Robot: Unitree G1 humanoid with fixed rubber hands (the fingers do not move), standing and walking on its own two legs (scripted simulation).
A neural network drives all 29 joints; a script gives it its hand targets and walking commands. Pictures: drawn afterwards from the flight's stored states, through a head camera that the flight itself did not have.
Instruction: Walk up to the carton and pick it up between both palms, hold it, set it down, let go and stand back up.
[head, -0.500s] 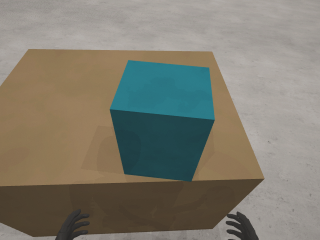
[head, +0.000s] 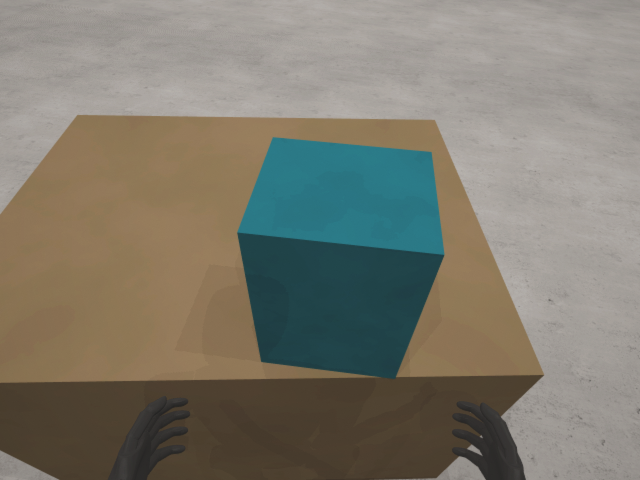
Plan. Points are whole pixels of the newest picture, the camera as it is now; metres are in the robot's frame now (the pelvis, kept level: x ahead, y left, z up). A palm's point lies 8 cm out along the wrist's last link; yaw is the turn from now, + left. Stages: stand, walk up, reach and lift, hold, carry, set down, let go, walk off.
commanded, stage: reach and lift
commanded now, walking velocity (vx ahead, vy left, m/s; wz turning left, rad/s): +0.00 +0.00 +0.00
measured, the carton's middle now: (338, 266) +0.40 +0.00 +0.04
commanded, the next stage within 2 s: none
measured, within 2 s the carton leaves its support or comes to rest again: neither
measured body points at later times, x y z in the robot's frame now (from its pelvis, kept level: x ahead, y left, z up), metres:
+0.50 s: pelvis +0.01 +0.00 +0.00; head +0.01 +0.01 +0.45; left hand +0.22 +0.23 +0.00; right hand +0.22 -0.18 +0.00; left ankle -0.01 +0.10 -0.75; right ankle +0.00 -0.10 -0.75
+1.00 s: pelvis +0.00 +0.01 +0.00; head +0.00 +0.02 +0.45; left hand +0.29 +0.22 +0.07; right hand +0.28 -0.18 +0.07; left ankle -0.01 +0.10 -0.75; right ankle +0.00 -0.10 -0.75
